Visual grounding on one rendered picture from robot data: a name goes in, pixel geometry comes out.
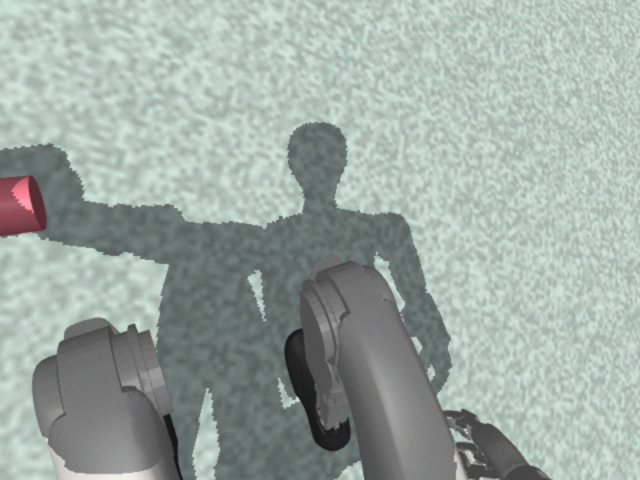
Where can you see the right robot foot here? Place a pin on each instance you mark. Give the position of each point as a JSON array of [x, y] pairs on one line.
[[304, 387]]

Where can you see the bottle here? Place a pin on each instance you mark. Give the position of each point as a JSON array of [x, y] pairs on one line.
[[22, 208]]

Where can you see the left robot foot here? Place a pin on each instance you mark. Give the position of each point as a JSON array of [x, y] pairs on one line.
[[174, 441]]

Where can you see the right robot hand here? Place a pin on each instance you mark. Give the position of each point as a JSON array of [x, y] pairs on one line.
[[491, 450]]

